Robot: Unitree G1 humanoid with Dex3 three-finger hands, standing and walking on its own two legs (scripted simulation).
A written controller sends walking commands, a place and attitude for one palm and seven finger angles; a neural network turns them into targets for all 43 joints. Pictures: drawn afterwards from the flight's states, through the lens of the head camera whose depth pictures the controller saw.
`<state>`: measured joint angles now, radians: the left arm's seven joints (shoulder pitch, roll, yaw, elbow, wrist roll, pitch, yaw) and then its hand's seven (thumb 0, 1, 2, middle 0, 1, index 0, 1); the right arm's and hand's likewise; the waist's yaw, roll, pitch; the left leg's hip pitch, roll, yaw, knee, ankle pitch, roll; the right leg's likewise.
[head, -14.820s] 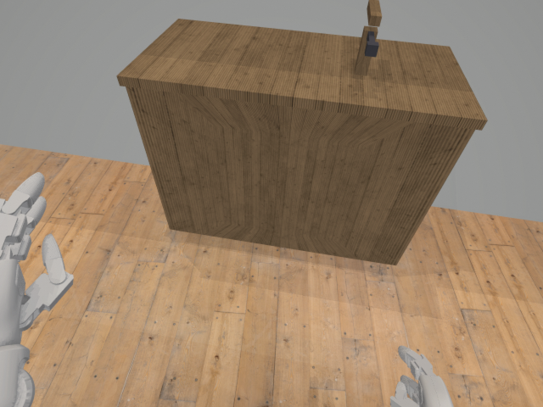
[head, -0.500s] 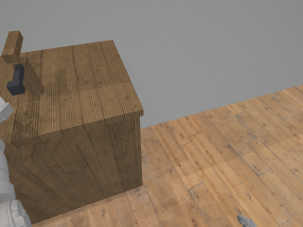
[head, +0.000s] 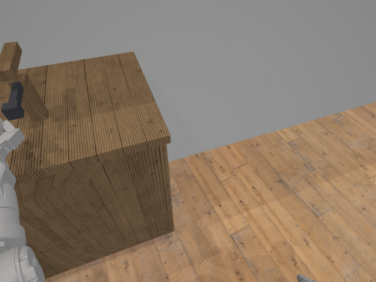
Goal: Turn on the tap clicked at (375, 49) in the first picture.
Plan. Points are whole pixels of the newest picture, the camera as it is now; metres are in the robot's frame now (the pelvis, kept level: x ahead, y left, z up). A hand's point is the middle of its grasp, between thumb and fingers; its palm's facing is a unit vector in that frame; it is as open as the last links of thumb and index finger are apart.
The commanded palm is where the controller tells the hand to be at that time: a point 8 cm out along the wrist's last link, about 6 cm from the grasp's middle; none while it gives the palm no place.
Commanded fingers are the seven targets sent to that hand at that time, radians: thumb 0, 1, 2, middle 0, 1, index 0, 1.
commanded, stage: push the lever round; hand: left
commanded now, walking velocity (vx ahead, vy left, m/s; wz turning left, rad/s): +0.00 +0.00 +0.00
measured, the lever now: (13, 110) +0.41 +0.39 +0.15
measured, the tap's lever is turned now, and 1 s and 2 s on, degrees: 0 9 33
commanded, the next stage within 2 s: none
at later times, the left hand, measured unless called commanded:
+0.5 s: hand (33, 129) +0.38 +0.34 +0.13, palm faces +0.62 -0.78 -0.05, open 7.8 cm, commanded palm +0.33 +0.37 +0.14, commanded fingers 0.00 0.90 0.90 -0.15 -0.15 -0.15 -0.15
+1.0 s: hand (47, 125) +0.39 +0.31 +0.14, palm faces +0.71 -0.71 -0.06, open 7.9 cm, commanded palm +0.35 +0.33 +0.14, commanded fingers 0.00 0.90 0.90 -0.15 -0.15 -0.15 -0.15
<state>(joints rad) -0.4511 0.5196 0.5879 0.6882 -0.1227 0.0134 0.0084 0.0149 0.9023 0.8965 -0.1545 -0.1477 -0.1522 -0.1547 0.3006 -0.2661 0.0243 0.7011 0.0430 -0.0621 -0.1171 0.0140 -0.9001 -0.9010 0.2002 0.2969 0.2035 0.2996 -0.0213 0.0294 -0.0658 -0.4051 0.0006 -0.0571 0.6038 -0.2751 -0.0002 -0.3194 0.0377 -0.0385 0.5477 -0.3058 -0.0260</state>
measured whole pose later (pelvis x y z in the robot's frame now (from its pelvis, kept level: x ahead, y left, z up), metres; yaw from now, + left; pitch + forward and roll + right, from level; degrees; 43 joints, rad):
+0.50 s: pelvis +0.00 +0.00 +0.00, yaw +0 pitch +5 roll -1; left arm -0.49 0.47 0.56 0.68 -0.10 0.00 0.13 0.02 0.91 0.90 -0.15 -0.15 -0.15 -0.15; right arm 0.30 -0.26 0.02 0.71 0.03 -0.06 -0.11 0.01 -0.90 -0.90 0.20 0.30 0.20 0.30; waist -0.03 0.03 -0.07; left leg -0.42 0.01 -0.06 0.62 -0.28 0.00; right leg -0.34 0.04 -0.04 0.56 -0.31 -0.03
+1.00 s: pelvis +0.01 +0.01 +0.00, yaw +1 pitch +3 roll -1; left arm -0.48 0.30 0.44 0.51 -0.04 0.11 0.38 0.02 0.90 0.90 -0.15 -0.15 -0.12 -0.15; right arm 0.23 -0.24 0.01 0.74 0.01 -0.05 -0.10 0.01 -0.90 -0.90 0.20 0.30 0.20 0.30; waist 0.00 0.03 -0.07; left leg -0.36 -0.02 -0.06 0.58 -0.28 0.01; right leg -0.27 0.02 -0.04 0.53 -0.32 -0.02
